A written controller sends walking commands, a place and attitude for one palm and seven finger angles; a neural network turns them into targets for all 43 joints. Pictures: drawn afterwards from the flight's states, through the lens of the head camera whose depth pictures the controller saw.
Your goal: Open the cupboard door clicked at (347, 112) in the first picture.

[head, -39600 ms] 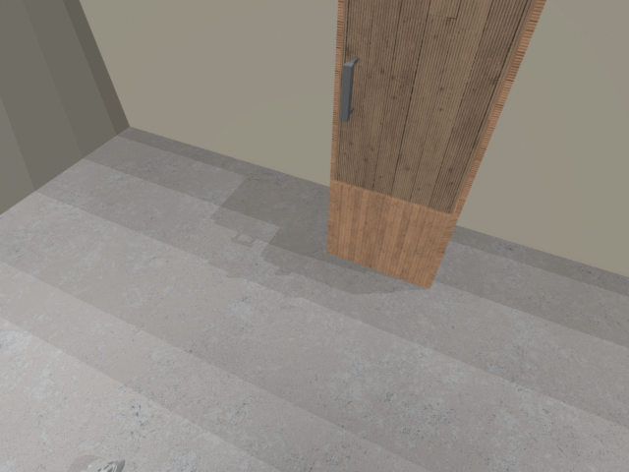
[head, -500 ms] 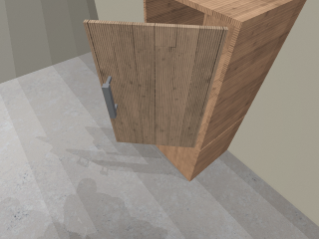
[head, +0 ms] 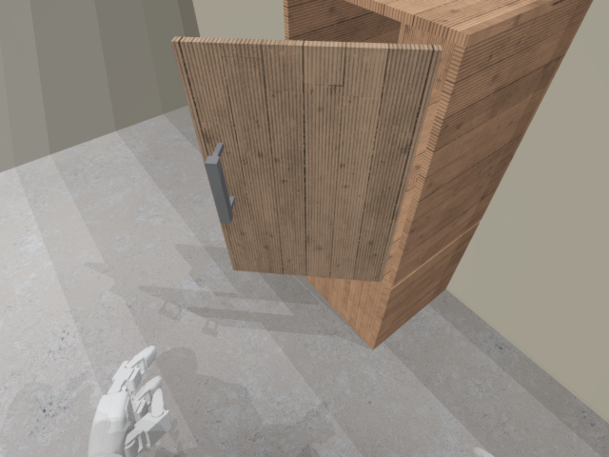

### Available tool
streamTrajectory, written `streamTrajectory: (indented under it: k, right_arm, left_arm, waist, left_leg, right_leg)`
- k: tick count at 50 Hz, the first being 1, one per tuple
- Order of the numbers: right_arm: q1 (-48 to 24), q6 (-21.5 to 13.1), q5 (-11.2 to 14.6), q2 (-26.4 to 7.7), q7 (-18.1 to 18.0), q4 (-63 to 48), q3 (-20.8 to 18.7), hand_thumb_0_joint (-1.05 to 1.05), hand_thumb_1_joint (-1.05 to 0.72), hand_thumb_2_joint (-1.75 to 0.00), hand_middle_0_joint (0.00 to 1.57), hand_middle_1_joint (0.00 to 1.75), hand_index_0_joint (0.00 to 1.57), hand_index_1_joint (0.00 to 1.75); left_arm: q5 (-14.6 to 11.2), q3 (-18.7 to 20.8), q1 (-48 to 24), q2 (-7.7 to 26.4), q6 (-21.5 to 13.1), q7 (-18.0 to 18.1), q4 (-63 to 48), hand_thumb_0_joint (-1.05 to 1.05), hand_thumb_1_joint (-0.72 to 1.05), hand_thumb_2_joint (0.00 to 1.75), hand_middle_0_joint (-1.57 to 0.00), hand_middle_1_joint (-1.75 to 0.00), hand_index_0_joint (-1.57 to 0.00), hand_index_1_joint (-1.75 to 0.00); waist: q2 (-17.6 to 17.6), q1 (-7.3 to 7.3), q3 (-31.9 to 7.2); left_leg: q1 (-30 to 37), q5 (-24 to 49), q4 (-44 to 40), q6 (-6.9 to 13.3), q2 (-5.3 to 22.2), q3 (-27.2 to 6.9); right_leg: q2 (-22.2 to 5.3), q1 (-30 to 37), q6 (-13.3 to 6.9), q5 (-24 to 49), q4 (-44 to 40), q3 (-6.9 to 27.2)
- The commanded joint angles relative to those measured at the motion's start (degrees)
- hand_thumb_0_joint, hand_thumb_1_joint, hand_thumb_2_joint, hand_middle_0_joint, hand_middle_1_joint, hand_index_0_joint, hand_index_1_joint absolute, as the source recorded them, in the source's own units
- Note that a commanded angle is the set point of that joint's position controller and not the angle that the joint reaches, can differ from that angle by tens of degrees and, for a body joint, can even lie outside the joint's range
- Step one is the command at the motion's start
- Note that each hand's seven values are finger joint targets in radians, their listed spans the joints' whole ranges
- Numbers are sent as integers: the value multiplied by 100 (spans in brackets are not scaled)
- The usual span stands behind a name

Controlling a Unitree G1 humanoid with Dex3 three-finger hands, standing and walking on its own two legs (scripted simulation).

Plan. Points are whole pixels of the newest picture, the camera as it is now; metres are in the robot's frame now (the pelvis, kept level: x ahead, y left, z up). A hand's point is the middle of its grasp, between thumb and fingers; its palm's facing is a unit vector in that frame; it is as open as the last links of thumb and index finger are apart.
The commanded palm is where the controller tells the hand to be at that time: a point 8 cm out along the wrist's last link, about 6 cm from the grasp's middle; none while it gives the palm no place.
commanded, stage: raise the hand with hooked fingers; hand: left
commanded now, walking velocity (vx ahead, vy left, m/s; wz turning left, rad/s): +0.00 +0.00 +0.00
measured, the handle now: (223, 184) +0.59 +0.19 +0.00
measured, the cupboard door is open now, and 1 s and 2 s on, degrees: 46 46 46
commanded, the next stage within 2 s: move the hooked fingers beside the handle in 1.94 s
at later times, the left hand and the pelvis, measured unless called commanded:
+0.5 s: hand (152, 413) +0.19 +0.21 -0.04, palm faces -0.07 -1.00 -0.04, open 10.0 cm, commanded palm +0.17 +0.27 -0.03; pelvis -0.04 +0.00 -0.08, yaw +0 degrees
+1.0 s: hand (120, 378) +0.22 +0.25 -0.01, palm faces -0.05 -1.00 -0.05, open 12.9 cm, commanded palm +0.20 +0.31 +0.00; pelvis -0.03 +0.02 -0.06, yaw -1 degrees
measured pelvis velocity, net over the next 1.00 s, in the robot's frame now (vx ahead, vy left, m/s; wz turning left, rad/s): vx -0.03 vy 0.02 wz -0.01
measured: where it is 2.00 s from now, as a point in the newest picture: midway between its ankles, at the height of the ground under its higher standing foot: outside the picture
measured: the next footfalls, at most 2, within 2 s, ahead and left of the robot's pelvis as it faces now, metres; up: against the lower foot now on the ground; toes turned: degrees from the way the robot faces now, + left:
none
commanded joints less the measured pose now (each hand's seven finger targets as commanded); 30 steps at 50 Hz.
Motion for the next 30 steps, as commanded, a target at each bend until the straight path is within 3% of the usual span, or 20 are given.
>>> streamTrajectory:
  k: [1,2,4,5,6,7,9,10,14,15,17,18,20,23,25,28,30]
  right_arm:
    - [-817,-574,-67,-846,156,-1513,-372,0,-90,-90,20,30,20,30]
    - [-900,-618,-71,-835,218,-1672,-407,0,-90,-90,20,30,20,30]
    - [-989,-692,-35,-876,312,-1964,-451,0,-90,-90,20,30,20,30]
    - [-892,-691,-7,-942,342,-2084,-477,0,-90,-90,20,30,20,30]
    - [-1012,-663,68,-939,326,-2329,-450,0,-90,-90,20,30,20,30]
    - [-1098,-653,128,-966,270,-2614,-447,0,-90,-90,20,30,20,30]
    - [-1040,-593,180,-951,157,-2894,-416,0,-90,-90,20,30,20,30]
    - [-991,-556,183,-943,109,-2947,-378,0,-90,-90,20,30,20,30]
    - [-603,-494,135,-854,-57,-2770,-284,0,-90,-90,20,30,20,30]
    - [-529,-472,97,-886,-92,-2718,-225,0,-90,-90,20,30,20,30]
    - [-483,-479,101,-877,-145,-2567,-210,0,-90,-90,20,30,20,30]
    - [-502,-496,113,-869,-160,-2503,-200,0,-90,-90,20,30,20,30]
    - [-524,-490,129,-889,-180,-2438,-177,0,-90,-90,20,30,20,30]
    - [-589,-490,150,-855,-143,-2479,-169,0,-90,-90,20,30,20,30]
    - [-656,-462,124,-835,-131,-2515,-148,0,-90,-90,20,30,20,30]
    - [-602,-466,120,-822,-106,-2544,-164,0,-90,-90,20,30,20,30]
    - [-591,-485,91,-838,-86,-2554,-144,0,-90,-90,20,30,20,30]
  left_arm:
    - [-402,479,760,171,-1828,-1024,-129,0,69,81,-22,-43,-22,-43]
    - [-465,512,748,192,-2291,-1382,-161,0,67,80,-22,-45,-22,-45]
    - [-559,782,533,657,-3075,-2115,-182,0,62,78,-22,-48,-22,-48]
    - [-607,1032,394,999,-3248,-2485,-88,0,60,77,-22,-50,-22,-50]
    - [-775,1134,300,1107,-3181,-2706,-286,0,57,76,-22,-51,-22,-51]
    - [-963,1129,64,1116,-2990,-2854,-647,0,55,75,-22,-53,-22,-53]
    - [-1221,1321,-295,1269,-2555,-2853,-1378,0,50,73,-23,-55,-23,-55]
    - [-1313,1359,-665,1398,-2401,-2796,-1826,0,48,72,-23,-57,-23,-57]
    - [-979,1119,-1372,1435,-2151,-2325,-3008,0,39,68,-24,-63,-24,-63]
    - [-934,1058,-1597,1503,-2092,-2307,-3094,0,36,67,-24,-64,-24,-64]
    - [-822,1020,-1487,1477,-1954,-2315,-2935,0,32,65,-24,-68,-24,-68]
    - [-825,1077,-1381,1507,-1864,-2346,-2809,0,29,64,-24,-69,-24,-69]
    - [-901,1187,-1214,1563,-1603,-2478,-2371,0,25,62,-25,-72,-25,-72]
    - [-985,1374,-927,1606,-1289,-2534,-2282,0,18,59,-25,-76,-25,-76]
    - [-1071,1547,-817,1678,-1099,-2520,-2018,0,13,57,-25,-80,-25,-80]
    - [-1095,1665,-777,1713,-1165,-2423,-2141,0,6,54,-26,-84,-26,-84]
    - [-1109,1648,-833,1719,-1237,-2387,-2125,0,1,52,-26,-87,-26,-87]
  waist:
    - [-959,329,-359]
    - [-935,398,-545]
    - [-810,397,-908]
    - [-575,419,-1051]
    - [-646,484,-1331]
    - [-512,456,-1485]
    - [-322,434,-1809]
    - [-235,367,-1768]
    - [255,17,-1772]
    - [116,-92,-1658]
    - [279,-128,-1737]
    - [426,-82,-1753]
    - [313,-41,-1702]
    - [276,113,-2030]
    - [103,213,-1914]
    - [-73,224,-1949]
    - [36,236,-1797]
  left_leg:
    - [-1576,504,997,-109,-58,-86]
    - [-1965,363,1344,-133,-84,-44]
    - [-2700,43,2003,-133,-144,2]
    - [-2911,45,2287,-119,-151,-13]
    - [-3183,-343,2423,-70,-199,78]
    - [-3302,-540,2543,-16,-213,139]
    - [-3257,-565,2597,43,-173,80]
    - [-3369,-613,2731,56,-132,49]
    - [-3031,-339,2797,140,48,-131]
    - [-3041,-268,2819,158,96,-219]
    - [-2973,-194,2790,150,105,-265]
    - [-2955,-161,2749,130,102,-284]
    - [-2947,-88,2681,114,98,-338]
    - [-2844,3,2436,90,56,-348]
    - [-2881,62,2315,78,49,-386]
    - [-2860,13,2188,77,43,-363]
    - [-2800,57,2124,71,45,-378]
  right_leg:
    - [81,-1455,-29,261,838,-58]
    - [90,-1669,-54,180,1205,29]
    - [36,-1978,-84,-115,1683,368]
    - [-3,-2012,-144,-152,1876,615]
    - [-61,-1982,-88,-807,1739,903]
    - [-87,-2009,-44,-1246,1681,1059]
    - [-6,-2050,-19,-1507,1725,990]
    - [14,-2093,-14,-1680,1690,1137]
    - [128,-2292,-29,-1119,1754,924]
    - [211,-2392,-51,-960,1860,811]
    - [220,-2425,-39,-712,1915,669]
    - [227,-2398,-46,-655,1922,620]
    - [280,-2340,-62,-562,1922,514]
    - [225,-2025,-17,-469,1841,412]
    - [257,-1946,-46,-458,1822,324]
    - [211,-1877,-5,-591,1729,311]
    - [250,-1970,-52,-523,1774,232]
